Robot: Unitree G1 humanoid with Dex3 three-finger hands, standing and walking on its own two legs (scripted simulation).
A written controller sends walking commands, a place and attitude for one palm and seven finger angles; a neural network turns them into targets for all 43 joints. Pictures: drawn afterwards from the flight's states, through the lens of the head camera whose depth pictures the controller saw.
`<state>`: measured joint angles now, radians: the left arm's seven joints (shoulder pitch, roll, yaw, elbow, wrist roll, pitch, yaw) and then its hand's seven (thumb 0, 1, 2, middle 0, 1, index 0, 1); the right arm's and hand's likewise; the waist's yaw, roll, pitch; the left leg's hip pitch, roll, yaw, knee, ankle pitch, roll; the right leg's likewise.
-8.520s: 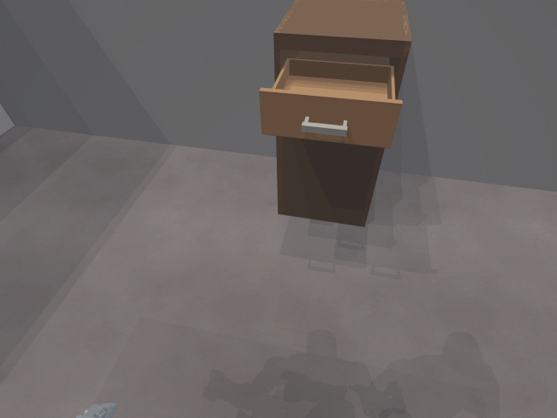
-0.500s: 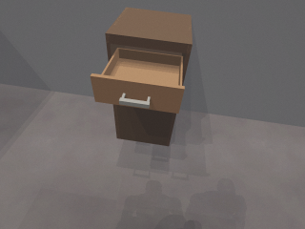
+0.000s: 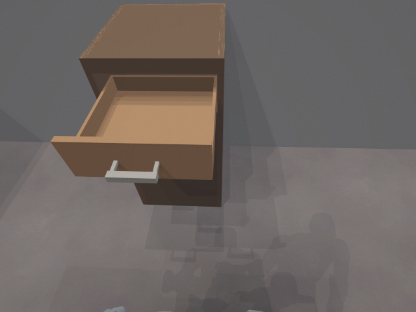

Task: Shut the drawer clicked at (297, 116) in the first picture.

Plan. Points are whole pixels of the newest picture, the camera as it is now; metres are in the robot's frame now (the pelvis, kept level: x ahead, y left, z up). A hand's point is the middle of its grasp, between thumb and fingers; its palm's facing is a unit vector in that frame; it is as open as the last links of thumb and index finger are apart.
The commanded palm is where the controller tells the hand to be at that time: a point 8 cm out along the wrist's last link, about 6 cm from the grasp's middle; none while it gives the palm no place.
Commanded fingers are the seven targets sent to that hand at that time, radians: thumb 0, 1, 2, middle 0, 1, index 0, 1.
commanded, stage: take the last steps up to it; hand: left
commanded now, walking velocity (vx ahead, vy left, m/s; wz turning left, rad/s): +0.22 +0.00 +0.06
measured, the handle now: (134, 170) +0.44 +0.20 -0.02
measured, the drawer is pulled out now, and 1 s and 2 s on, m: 0.29 0.29 0.29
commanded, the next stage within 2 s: come to a stop and stand still in 0.22 s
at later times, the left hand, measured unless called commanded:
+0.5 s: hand out of the picture +0.03 +0.15 -0.17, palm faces +0.14 -0.99 -0.10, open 7.4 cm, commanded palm none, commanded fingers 0.00 0.90 0.90 -0.20 -0.30 -0.20 -0.30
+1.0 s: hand out of the picture +0.07 +0.16 -0.14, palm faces +0.04 -0.97 -0.25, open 7.4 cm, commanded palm none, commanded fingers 0.00 0.90 0.90 -0.20 -0.30 -0.20 -0.30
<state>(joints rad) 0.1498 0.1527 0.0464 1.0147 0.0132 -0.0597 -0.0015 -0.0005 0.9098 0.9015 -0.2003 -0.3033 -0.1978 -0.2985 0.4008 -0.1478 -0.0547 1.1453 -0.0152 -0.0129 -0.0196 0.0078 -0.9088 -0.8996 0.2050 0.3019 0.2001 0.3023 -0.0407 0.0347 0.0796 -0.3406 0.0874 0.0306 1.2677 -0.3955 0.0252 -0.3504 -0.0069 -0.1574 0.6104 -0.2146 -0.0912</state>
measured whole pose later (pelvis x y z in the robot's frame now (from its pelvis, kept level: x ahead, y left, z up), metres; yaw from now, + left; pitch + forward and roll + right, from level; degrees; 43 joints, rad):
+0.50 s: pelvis +0.11 +0.02 +0.02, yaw +1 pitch -2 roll -1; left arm 0.40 0.09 0.01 1.18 0.01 -0.02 0.04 0.00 0.91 0.90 -0.20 -0.30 -0.20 -0.30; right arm 0.13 -0.10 -0.01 1.07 0.00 -0.03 -0.04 0.00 -0.92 -0.90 0.20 0.30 0.20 0.30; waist 0.07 -0.04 0.04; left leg -0.22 0.04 0.10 0.49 -0.23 0.02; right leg -0.11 0.00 -0.15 0.44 -0.28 -0.03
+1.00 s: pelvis +0.06 -0.03 +0.02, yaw -2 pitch -2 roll +2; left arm 0.31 0.16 0.03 1.07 0.03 0.01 0.02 0.00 0.91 0.90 -0.20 -0.30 -0.20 -0.30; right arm 0.28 -0.20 -0.07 1.11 -0.02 0.06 -0.01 0.00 -0.91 -0.90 0.20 0.30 0.20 0.30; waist 0.01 0.02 -0.02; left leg -0.35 0.04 0.06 0.71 -0.34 -0.01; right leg -0.16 -0.04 -0.03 0.48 -0.28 -0.02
